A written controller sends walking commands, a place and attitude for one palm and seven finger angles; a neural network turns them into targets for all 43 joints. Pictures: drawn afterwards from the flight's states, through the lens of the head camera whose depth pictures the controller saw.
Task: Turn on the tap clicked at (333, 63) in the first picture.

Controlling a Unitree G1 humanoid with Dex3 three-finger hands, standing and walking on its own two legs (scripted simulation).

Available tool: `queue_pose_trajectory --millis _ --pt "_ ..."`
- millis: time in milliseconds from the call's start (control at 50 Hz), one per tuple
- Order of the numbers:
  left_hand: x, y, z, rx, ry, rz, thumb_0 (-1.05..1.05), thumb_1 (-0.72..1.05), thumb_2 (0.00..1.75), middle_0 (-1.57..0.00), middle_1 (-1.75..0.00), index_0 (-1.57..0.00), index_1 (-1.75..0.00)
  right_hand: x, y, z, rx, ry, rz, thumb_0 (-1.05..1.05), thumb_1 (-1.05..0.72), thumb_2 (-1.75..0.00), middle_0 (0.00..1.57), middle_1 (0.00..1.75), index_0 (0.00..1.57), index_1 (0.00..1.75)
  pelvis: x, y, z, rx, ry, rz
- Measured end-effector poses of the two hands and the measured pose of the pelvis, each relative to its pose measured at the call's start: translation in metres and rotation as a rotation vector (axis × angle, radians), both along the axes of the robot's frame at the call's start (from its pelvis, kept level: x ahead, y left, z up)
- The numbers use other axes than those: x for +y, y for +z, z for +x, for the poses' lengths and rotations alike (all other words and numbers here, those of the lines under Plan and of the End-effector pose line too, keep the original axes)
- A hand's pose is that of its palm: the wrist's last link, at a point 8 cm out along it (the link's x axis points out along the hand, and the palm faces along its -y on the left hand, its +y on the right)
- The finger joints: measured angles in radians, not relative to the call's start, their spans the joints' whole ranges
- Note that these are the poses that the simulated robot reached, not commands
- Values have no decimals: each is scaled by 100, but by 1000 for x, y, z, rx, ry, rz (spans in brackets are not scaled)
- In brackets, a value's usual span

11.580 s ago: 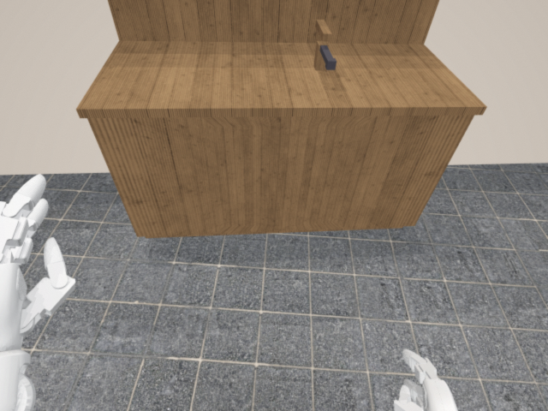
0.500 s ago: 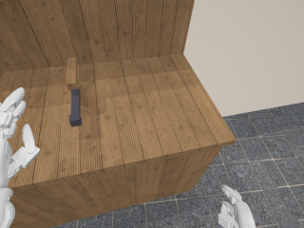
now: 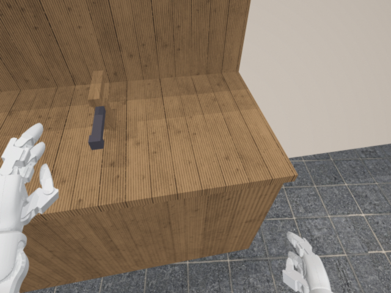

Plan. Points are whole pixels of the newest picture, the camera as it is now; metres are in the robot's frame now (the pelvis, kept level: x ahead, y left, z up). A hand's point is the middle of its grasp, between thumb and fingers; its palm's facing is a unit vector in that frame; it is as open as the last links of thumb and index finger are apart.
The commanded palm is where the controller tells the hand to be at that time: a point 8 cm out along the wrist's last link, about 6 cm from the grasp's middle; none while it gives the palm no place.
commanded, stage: turn the palm inward beside the body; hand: left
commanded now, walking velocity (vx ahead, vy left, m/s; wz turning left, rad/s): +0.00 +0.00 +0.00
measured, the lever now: (96, 142) +0.42 +0.30 +0.04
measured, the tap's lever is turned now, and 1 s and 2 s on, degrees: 0 0 0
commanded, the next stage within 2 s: reach beside the lever's end, fingers flat in 1.82 s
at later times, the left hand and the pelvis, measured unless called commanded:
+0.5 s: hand (65, 181) +0.24 +0.24 +0.16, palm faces +0.43 -0.86 -0.28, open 7.4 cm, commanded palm +0.19 +0.28 +0.16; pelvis +0.04 -0.03 -0.01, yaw +1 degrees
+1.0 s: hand (62, 206) +0.20 +0.24 +0.14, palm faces +0.44 -0.88 -0.18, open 7.4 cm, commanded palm +0.15 +0.28 +0.15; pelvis +0.02 +0.00 -0.01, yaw +2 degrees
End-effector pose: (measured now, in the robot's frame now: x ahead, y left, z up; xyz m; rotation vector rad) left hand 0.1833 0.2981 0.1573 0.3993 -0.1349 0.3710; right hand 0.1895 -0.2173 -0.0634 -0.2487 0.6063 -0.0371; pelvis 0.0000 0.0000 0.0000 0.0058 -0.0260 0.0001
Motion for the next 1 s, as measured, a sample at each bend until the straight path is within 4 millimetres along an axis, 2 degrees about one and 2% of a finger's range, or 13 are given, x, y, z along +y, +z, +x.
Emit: queue_pose_trajectory --millis 80,140,280,380,500,620,740,860,1000 --pt "6 22 -8 -173 88 35 2 88 90 -21 -30 -21 -30 -6 -11 0 27 35 -9 1 -90 -90 21 30 20 30 -14 -5 -1 -3 28 -11" --pt "9 31 -2 -167 103 27 2 89 90 -21 -30 -21 -30 -10 -18 2 34 35 1 1 -90 -90 21 30 20 30 -21 -6 0 -8 38 -13" --pt "-8 11 25 85 15 -39 2 89 90 -20 -30 -20 -30 -26 -23 11 -1 -50 44 1 -90 -90 21 30 20 30 -25 -5 13 11 17 -4" --pt "-24 11 23 10 -20 -49 2 89 90 -21 -30 -21 -30 -38 -20 17 -12 -68 29 1 -90 -90 21 30 20 30 -27 -5 29 45 6 5" --pt "-19 12 11 -39 41 -64 2 89 90 -21 -30 -21 -30 -44 -20 25 -3 -65 5 1 -90 -90 21 30 20 30 -26 -7 42 55 15 5" --pt "-17 -3 7 23 58 -120 2 89 90 -21 -30 -21 -30 -35 -17 36 -34 -52 2 1 -90 -90 20 30 20 30 -20 -6 45 55 25 2" --pt "-29 -3 4 -13 7 -128 2 89 90 -21 -30 -21 -30 -15 -9 44 -88 -18 26 1 -90 -90 20 30 20 30 -14 -7 41 54 26 -1" --pt "-23 -2 -6 -22 43 -156 2 89 90 -21 -30 -21 -30 4 -5 42 -108 2 53 1 -90 -90 21 30 20 30 -8 -7 35 43 26 -7" --pt "-20 -13 -22 14 73 -205 2 89 90 -20 -30 -20 -30 15 -5 33 -107 23 49 1 -90 -90 21 30 20 30 -2 -7 24 27 32 -15"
